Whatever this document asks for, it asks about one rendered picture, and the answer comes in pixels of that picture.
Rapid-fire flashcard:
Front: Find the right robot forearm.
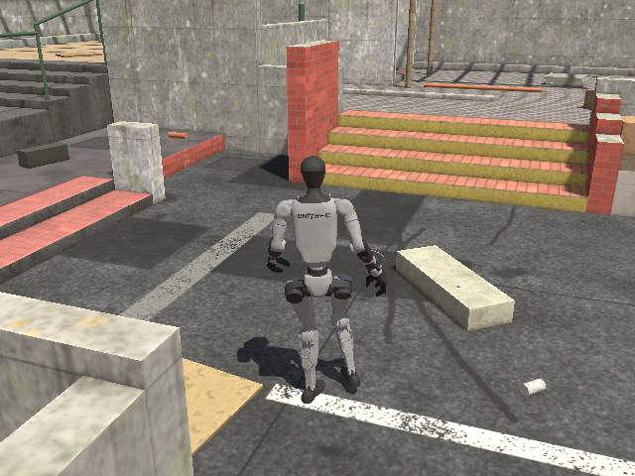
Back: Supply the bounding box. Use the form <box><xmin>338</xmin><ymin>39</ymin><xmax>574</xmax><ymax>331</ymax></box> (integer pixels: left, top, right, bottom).
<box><xmin>357</xmin><ymin>237</ymin><xmax>382</xmax><ymax>277</ymax></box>

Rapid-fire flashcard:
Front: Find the right robot upper arm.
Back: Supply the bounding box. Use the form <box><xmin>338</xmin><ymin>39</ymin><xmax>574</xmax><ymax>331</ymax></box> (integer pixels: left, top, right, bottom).
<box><xmin>334</xmin><ymin>198</ymin><xmax>366</xmax><ymax>254</ymax></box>

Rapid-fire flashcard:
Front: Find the robot left thigh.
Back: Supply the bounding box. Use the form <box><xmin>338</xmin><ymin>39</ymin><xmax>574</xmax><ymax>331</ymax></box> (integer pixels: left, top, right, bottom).
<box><xmin>285</xmin><ymin>278</ymin><xmax>318</xmax><ymax>346</ymax></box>

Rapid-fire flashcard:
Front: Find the right robot hand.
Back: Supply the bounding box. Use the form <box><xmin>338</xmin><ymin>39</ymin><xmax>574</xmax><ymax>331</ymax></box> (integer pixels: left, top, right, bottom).
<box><xmin>366</xmin><ymin>267</ymin><xmax>388</xmax><ymax>297</ymax></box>

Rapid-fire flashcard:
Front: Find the robot thigh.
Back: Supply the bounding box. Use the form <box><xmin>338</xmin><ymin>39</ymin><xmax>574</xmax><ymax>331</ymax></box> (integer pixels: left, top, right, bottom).
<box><xmin>285</xmin><ymin>278</ymin><xmax>318</xmax><ymax>346</ymax></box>
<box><xmin>330</xmin><ymin>274</ymin><xmax>352</xmax><ymax>329</ymax></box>

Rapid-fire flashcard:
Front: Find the left robot forearm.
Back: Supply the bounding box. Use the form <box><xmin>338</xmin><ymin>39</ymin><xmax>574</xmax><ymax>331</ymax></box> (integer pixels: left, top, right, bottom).
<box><xmin>268</xmin><ymin>237</ymin><xmax>282</xmax><ymax>264</ymax></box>

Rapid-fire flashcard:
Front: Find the left robot hand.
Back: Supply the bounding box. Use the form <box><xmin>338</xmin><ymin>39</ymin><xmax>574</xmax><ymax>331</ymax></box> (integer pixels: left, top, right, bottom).
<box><xmin>267</xmin><ymin>257</ymin><xmax>290</xmax><ymax>273</ymax></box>

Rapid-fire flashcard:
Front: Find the robot right thigh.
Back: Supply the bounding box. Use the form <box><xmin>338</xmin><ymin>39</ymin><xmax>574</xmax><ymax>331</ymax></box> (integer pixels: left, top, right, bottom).
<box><xmin>330</xmin><ymin>274</ymin><xmax>352</xmax><ymax>329</ymax></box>

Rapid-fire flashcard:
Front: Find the left robot upper arm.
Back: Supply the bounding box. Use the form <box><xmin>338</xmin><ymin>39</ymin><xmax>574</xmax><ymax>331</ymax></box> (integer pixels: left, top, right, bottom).
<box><xmin>270</xmin><ymin>199</ymin><xmax>294</xmax><ymax>252</ymax></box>

